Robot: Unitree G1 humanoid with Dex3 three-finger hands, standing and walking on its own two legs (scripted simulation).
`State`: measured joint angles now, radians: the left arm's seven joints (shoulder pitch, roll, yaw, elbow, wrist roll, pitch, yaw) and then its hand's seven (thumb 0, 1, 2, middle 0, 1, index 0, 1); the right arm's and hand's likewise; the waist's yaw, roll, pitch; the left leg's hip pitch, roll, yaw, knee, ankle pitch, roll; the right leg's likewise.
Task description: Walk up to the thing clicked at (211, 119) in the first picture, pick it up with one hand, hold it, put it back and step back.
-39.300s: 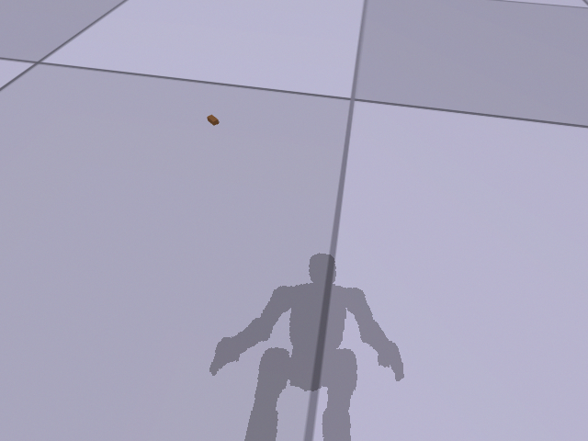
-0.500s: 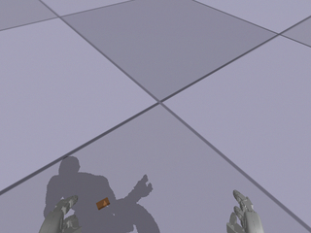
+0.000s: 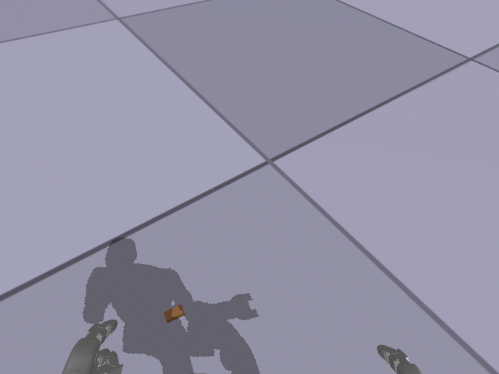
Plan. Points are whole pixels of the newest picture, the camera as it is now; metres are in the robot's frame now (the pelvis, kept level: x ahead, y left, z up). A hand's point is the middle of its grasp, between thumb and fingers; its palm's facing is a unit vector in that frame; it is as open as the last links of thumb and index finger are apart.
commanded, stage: stand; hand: left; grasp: from above
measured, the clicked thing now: (174, 313) +0.43 +0.27 -0.73
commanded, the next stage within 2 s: none
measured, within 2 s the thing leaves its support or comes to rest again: neither
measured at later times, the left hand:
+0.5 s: hand out of the picture +0.03 +0.25 -0.13, palm faces +0.05 -0.95 -0.32, open 7.4 cm
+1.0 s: hand out of the picture +0.05 +0.24 -0.12, palm faces +0.03 -0.94 -0.33, open 7.4 cm
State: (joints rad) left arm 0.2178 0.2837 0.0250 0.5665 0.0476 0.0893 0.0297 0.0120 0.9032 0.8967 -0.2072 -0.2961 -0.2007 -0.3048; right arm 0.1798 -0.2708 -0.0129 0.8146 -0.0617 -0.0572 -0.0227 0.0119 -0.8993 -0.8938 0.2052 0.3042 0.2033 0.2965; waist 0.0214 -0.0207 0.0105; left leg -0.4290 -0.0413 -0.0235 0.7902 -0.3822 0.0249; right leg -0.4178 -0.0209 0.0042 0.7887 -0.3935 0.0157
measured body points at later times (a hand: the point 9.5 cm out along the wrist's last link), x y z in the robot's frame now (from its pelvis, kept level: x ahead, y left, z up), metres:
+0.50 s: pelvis +0.00 +0.02 +0.04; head -0.01 +0.02 +0.49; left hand +0.03 +0.30 -0.11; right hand +0.07 -0.25 -0.11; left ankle +0.02 +0.11 -0.71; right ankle +0.01 -0.13 -0.71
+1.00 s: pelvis +0.00 +0.00 +0.04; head +0.00 -0.01 +0.49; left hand +0.04 +0.28 -0.10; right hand +0.07 -0.29 -0.10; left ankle +0.02 +0.11 -0.71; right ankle +0.01 -0.13 -0.71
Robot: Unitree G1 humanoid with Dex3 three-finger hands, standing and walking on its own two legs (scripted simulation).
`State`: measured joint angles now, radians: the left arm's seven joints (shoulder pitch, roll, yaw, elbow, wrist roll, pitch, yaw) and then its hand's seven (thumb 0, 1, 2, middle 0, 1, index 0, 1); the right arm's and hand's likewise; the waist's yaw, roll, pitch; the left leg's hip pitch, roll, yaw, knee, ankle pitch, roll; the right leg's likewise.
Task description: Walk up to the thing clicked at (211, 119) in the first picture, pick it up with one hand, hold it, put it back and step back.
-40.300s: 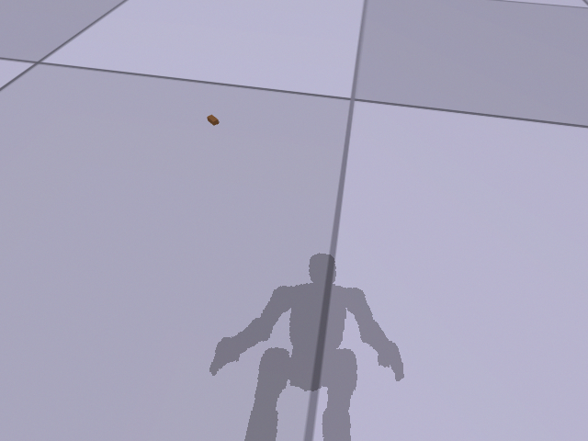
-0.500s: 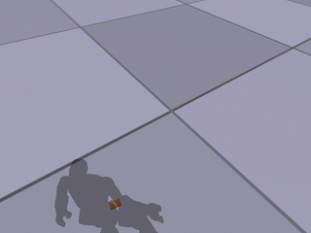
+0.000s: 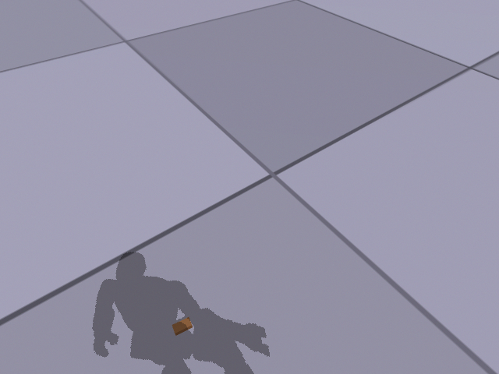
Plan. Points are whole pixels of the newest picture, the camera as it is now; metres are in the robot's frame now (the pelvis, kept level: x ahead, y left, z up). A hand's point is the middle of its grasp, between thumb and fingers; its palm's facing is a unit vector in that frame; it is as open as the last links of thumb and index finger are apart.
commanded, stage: stand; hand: left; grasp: from above
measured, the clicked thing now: (182, 326) +0.43 +0.26 -0.77
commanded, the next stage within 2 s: step back in 1.32 s
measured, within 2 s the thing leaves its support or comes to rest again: neither
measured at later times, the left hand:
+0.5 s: hand out of the picture +0.09 +0.23 -0.15, palm faces +0.02 -0.94 -0.34, open 7.4 cm
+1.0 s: hand out of the picture +0.08 +0.22 -0.15, palm faces -0.01 -0.94 -0.34, open 7.4 cm
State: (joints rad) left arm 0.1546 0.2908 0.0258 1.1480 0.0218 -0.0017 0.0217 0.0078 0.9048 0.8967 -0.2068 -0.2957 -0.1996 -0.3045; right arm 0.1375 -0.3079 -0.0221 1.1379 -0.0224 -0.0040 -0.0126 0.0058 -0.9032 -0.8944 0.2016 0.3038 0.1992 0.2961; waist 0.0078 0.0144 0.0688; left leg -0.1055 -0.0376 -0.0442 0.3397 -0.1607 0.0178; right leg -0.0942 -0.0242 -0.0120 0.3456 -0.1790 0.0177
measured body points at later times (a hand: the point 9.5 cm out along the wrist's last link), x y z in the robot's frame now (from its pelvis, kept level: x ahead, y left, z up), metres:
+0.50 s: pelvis +0.01 -0.02 +0.00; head +0.02 -0.02 +0.45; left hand +0.09 +0.28 -0.13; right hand +0.08 -0.31 -0.14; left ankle +0.02 +0.11 -0.75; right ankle +0.01 -0.13 -0.75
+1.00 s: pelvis +0.01 -0.03 +0.00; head +0.02 -0.03 +0.45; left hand +0.08 +0.27 -0.13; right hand +0.07 -0.32 -0.14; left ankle +0.02 +0.11 -0.75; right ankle +0.01 -0.13 -0.75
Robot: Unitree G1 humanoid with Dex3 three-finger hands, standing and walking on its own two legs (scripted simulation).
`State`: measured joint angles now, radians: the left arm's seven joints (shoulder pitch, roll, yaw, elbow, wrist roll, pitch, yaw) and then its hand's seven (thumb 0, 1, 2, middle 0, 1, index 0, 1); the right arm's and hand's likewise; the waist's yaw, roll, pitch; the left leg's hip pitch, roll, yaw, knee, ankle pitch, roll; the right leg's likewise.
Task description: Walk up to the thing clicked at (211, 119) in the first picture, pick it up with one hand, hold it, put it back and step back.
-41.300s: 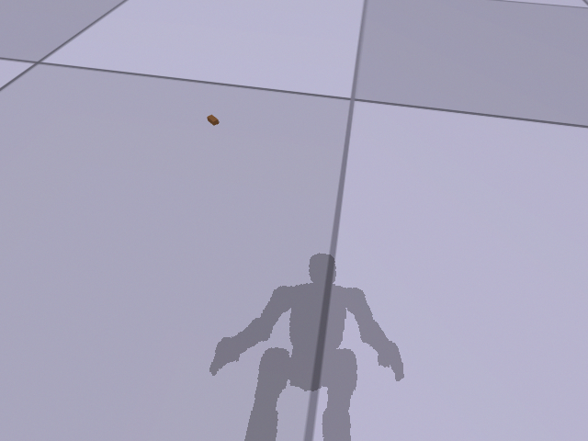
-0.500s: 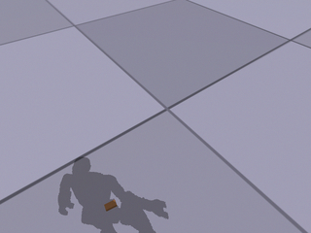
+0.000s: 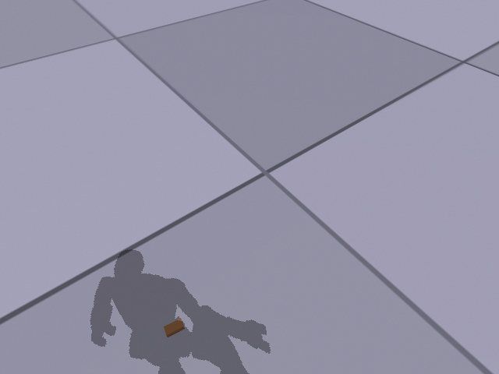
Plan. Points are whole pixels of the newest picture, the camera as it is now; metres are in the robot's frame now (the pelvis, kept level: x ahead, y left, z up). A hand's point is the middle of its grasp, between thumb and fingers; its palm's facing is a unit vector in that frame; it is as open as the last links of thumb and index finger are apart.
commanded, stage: stand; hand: left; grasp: from above
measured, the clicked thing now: (174, 327) +0.42 +0.29 -0.77
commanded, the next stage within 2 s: step back in 0.32 s
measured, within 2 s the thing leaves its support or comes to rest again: neither
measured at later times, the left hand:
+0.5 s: hand out of the picture +0.08 +0.28 -0.16, palm faces +0.00 -0.93 -0.37, open 7.4 cm
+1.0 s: hand out of the picture +0.00 +0.33 -0.18, palm faces -0.09 -0.92 -0.38, open 7.4 cm
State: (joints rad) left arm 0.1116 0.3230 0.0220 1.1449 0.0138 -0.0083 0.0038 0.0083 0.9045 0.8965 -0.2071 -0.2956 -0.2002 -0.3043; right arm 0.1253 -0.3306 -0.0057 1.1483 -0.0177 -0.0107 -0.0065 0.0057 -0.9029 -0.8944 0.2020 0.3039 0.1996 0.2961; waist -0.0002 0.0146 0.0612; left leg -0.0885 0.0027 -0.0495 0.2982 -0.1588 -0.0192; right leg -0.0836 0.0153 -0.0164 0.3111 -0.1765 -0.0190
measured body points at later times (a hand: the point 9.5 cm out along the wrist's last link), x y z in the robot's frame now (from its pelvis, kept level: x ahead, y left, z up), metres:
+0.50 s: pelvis -0.03 +0.02 -0.01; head +0.02 +0.01 +0.44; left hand +0.08 +0.32 -0.13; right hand +0.06 -0.30 -0.14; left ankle -0.04 +0.13 -0.71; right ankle +0.00 -0.10 -0.75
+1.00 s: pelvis -0.12 +0.07 -0.02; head -0.05 +0.07 +0.42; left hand +0.00 +0.38 -0.15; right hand -0.04 -0.24 -0.14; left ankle -0.06 +0.16 -0.75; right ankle -0.17 -0.06 -0.71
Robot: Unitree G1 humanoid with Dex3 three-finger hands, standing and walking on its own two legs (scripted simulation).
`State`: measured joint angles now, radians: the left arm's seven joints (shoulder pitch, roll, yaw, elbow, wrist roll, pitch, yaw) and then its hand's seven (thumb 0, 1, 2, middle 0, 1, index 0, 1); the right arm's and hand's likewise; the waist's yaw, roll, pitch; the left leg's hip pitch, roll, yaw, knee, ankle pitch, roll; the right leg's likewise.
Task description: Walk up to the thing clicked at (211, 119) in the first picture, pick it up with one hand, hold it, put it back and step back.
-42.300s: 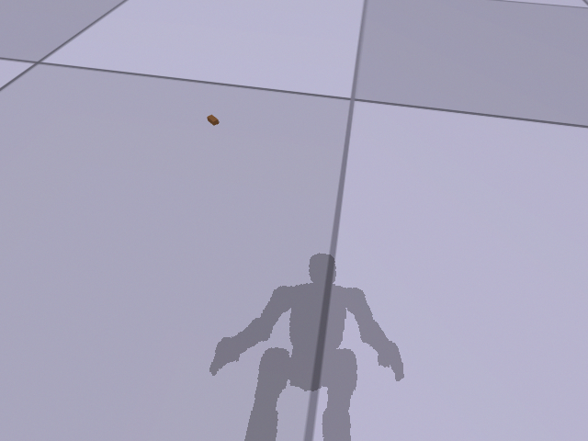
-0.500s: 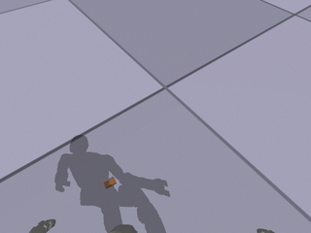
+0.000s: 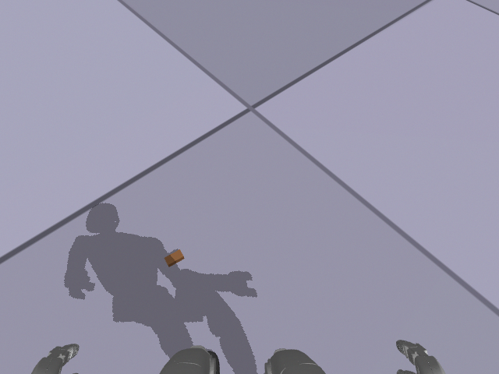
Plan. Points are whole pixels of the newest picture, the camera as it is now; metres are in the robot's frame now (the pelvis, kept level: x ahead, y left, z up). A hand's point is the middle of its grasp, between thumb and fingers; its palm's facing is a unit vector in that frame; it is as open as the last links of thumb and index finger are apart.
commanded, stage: step back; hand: left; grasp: from above
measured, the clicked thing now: (174, 258) +0.53 +0.26 -0.75
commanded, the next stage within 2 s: none
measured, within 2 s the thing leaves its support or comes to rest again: neither
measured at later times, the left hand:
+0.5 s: hand out of the picture -0.03 +0.26 -0.15, palm faces +0.07 -0.93 -0.37, open 7.4 cm
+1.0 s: hand out of the picture -0.27 +0.22 -0.14, palm faces +0.02 -0.91 -0.41, open 7.4 cm
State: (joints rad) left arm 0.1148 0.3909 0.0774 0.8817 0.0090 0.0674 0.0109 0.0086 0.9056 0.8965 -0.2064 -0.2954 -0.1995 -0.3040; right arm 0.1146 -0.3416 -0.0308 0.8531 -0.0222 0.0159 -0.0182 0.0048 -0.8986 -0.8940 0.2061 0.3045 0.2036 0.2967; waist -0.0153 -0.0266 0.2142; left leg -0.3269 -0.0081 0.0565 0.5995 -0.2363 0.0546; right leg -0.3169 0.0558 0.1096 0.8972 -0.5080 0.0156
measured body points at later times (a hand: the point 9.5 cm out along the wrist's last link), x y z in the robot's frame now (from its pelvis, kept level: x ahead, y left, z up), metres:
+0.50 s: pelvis -0.15 -0.01 -0.01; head -0.09 +0.01 +0.44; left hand -0.03 +0.31 -0.12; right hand -0.05 -0.33 -0.12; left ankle -0.16 +0.10 -0.73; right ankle -0.04 -0.13 -0.72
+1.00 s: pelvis -0.32 -0.05 +0.00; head -0.28 -0.07 +0.45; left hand -0.27 +0.26 -0.11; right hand -0.20 -0.37 -0.12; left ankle -0.28 +0.08 -0.66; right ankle -0.31 -0.18 -0.73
